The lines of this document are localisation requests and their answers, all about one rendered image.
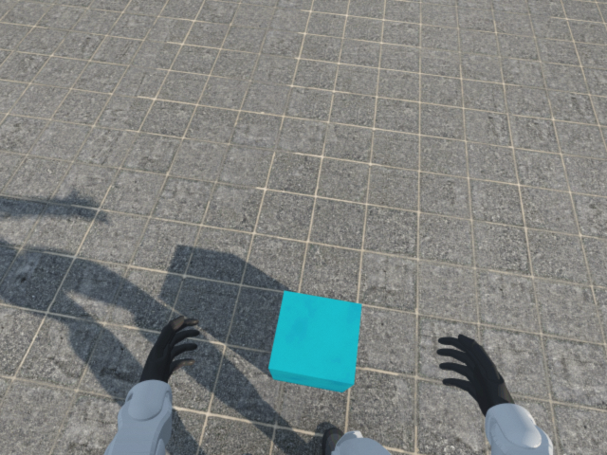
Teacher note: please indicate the robot right forearm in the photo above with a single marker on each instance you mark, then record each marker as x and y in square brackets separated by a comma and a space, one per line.
[511, 430]

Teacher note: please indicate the robot right foot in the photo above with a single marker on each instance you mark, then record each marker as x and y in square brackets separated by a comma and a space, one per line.
[330, 439]

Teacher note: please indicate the right robot hand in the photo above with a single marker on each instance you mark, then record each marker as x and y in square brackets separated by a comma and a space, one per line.
[485, 383]

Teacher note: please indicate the right robot shin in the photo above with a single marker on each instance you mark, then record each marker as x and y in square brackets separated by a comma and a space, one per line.
[349, 435]

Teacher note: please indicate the carton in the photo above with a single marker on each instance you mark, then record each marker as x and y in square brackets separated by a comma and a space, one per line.
[316, 342]

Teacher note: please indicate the robot left forearm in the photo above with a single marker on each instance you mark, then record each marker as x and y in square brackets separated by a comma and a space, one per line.
[144, 421]

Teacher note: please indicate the left robot hand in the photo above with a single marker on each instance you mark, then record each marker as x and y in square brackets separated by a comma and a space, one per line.
[159, 364]

